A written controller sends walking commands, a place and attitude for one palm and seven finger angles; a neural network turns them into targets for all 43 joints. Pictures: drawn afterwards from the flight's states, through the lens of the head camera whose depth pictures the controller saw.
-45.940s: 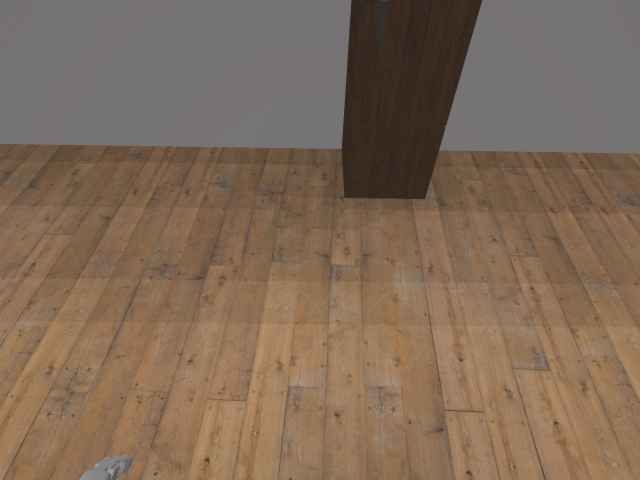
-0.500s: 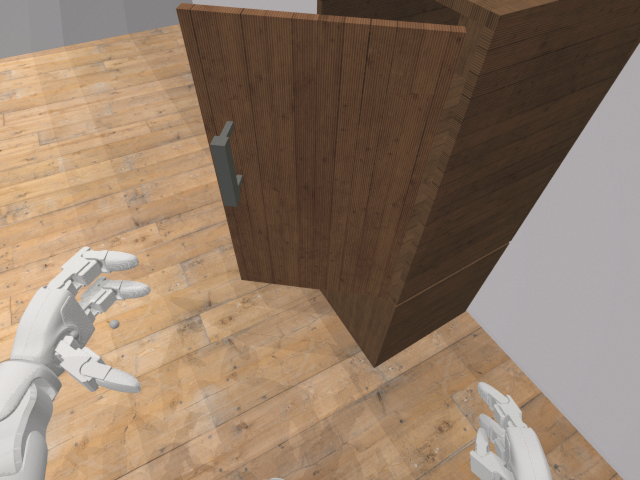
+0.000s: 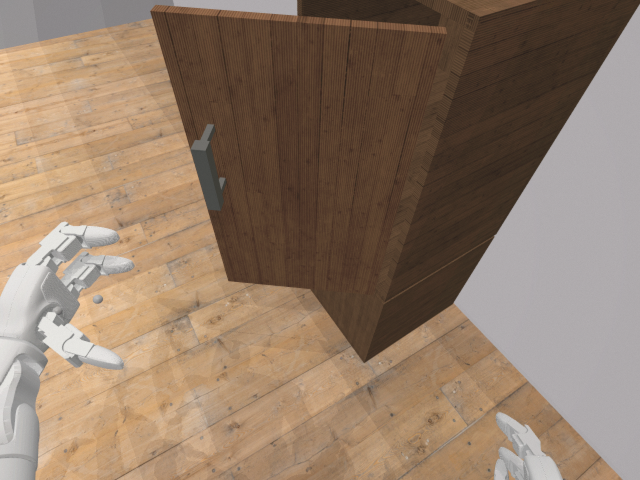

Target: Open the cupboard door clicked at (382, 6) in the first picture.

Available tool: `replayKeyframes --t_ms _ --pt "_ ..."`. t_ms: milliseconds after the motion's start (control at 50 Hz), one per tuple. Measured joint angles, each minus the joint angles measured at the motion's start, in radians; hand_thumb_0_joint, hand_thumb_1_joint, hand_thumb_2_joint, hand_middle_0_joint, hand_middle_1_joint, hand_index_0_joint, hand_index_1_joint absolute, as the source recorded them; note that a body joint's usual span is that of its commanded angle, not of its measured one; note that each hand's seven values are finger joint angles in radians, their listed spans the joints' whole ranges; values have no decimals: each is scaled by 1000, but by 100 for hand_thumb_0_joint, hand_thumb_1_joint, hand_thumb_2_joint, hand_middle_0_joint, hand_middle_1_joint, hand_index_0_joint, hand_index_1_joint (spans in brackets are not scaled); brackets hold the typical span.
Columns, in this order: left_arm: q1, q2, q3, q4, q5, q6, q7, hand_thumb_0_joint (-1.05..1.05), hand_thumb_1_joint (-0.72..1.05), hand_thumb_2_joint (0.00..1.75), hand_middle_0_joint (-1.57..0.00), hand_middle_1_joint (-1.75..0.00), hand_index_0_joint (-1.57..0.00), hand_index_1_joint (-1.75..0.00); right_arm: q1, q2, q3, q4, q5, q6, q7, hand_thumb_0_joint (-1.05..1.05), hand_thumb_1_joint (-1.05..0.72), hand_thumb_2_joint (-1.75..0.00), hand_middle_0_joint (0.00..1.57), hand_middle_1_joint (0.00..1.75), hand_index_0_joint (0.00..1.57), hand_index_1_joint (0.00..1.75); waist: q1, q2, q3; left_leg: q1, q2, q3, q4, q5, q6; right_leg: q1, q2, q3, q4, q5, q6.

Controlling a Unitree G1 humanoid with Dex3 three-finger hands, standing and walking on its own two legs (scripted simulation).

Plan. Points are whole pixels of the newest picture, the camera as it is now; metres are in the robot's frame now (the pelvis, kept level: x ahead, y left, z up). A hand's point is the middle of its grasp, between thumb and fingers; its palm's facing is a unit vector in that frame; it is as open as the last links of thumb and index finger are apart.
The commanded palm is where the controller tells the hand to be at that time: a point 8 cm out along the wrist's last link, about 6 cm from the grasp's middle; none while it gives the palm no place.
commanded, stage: raise the hand with hooked fingers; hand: left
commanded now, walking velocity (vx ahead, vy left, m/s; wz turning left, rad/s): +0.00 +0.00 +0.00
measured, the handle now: (212, 168) +0.53 +0.21 +0.06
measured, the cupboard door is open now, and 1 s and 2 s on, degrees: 52 52 52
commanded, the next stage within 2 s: move the hooked fingers beside the handle in 0.20 s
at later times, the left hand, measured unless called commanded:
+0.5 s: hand (108, 290) +0.30 +0.27 +0.08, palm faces +0.03 -1.00 -0.02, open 14.0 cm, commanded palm +0.28 +0.31 +0.08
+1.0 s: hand (134, 240) +0.38 +0.27 +0.08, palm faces +0.00 -1.00 -0.01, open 14.0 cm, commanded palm +0.35 +0.31 +0.08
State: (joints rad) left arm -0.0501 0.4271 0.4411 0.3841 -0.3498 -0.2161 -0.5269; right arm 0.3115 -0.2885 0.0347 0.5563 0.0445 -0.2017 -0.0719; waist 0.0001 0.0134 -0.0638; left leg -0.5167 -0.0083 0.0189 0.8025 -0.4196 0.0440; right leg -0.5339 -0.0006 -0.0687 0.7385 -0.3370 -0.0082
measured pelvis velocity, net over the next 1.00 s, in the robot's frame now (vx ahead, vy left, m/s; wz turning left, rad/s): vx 0.00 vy -0.01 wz -0.01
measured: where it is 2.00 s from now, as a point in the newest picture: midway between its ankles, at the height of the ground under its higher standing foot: outside the picture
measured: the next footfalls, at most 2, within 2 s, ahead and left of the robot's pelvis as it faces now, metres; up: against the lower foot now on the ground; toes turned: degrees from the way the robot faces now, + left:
none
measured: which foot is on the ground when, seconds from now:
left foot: down 0.00-1.00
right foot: down 0.00-1.00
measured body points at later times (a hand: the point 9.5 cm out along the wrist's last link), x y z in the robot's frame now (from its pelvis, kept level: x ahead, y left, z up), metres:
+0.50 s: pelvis -0.01 -0.02 +0.00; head +0.04 -0.01 +0.45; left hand +0.29 +0.32 +0.08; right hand +0.15 -0.27 -0.08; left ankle -0.01 +0.09 -0.71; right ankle +0.02 -0.12 -0.71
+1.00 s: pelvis +0.00 -0.01 -0.01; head +0.07 +0.00 +0.44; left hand +0.37 +0.32 +0.08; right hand +0.09 -0.28 -0.10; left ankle -0.01 +0.09 -0.71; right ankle +0.02 -0.12 -0.71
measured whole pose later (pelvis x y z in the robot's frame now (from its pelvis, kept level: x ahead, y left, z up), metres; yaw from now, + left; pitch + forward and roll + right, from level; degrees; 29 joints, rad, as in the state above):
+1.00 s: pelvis +0.00 -0.01 -0.01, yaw -1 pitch +12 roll -2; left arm -0.42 0.53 0.48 0.80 -0.28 -0.28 -0.55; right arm 0.35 -0.29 0.04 0.59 0.05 -0.11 -0.08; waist -0.05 0.00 -0.07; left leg -0.61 0.01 0.02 0.83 -0.43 0.03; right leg -0.63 0.02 -0.07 0.77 -0.35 -0.03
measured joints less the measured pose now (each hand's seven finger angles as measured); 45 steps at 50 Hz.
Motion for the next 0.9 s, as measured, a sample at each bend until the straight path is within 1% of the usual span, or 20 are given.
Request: replayKeyframes --t_ms 80,200,360,440,500,560,640,760,900 --pt "-11 1 5 17 4 -9 7 -2 -50 30 -30 -120 -30 -120 -5 8 7 4 3 5 -6 1 -90 -89 21 30 20 30 2 -2 1 2 2 -7 3 1 -5 4 2 -7 3 -2 -5" --pt "-16 9 -7 42 3 7 -11 -2 -50 30 -30 -120 -30 -120 -18 13 16 3 8 6 -14 1 -90 -89 21 30 20 30 4 10 -1 8 6 -13 1 4 -10 11 6 -13 -1 0 -11" --pt "-35 5 -5 68 1 -4 -12 -2 -50 30 -31 -120 -30 -120 -32 13 20 0 8 2 -20 1 -90 -89 21 30 20 30 7 11 1 5 8 -16 0 8 -17 6 8 -15 6 -1 -18" --pt "-94 24 5 135 10 -9 -16 -2 -50 30 -31 -120 -30 -120 -37 9 24 7 9 7 -27 1 -90 -89 21 30 20 30 6 4 8 -10 10 -22 11 7 -21 -8 9 -22 16 -4 -22" --pt "-155 37 -1 183 23 -11 -17 -2 -50 30 -31 -120 -30 -120 -38 3 22 15 11 8 -32 1 -90 -89 21 30 20 30 4 2 19 -25 11 -29 20 6 -24 -18 10 -29 21 -4 -26" --pt "-196 43 -10 205 32 -21 -24 -2 -50 30 -30 -120 -30 -120 -34 -1 18 25 10 10 -34 1 -90 -89 21 30 20 30 -3 4 19 -36 13 -29 23 6 -24 -30 12 -29 22 -3 -26" --pt "-241 56 -4 254 31 -25 -35 -2 -50 30 -30 -120 -30 -120 -21 -2 17 31 9 22 -30 1 -90 -89 21 30 20 30 -17 1 7 -45 15 -18 20 4 -24 -45 14 -18 26 -4 -26" --pt "-287 73 9 322 51 -15 -17 -2 -50 30 -30 -120 -30 -120 8 -5 10 22 8 45 -16 1 -90 -89 21 30 20 30 -36 1 1 -60 17 -4 16 1 -22 -69 16 -4 29 -5 -23" --pt "-307 78 40 353 57 -54 -10 -2 -50 30 -30 -120 -30 -120 35 -2 5 27 4 74 -7 1 -90 -89 21 30 20 30 -43 -5 -3 -74 20 5 20 -5 -19 -85 20 5 31 -7 -20"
